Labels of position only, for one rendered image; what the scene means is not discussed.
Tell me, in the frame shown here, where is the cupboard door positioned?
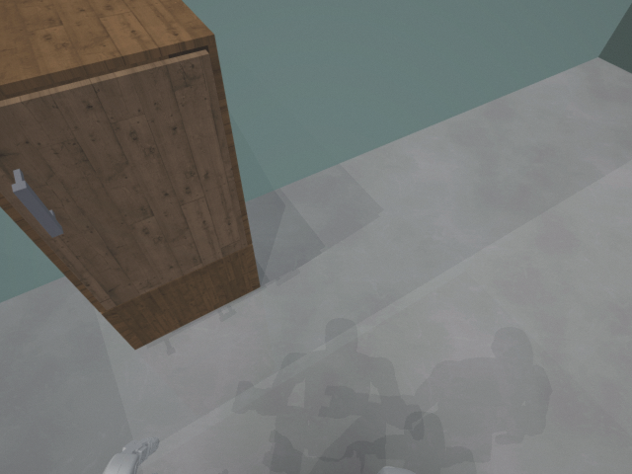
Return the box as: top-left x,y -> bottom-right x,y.
0,49 -> 248,310

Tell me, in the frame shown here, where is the robot left hand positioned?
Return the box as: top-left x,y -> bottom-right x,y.
103,437 -> 159,474

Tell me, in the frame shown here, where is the handle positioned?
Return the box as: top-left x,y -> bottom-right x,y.
12,169 -> 64,238

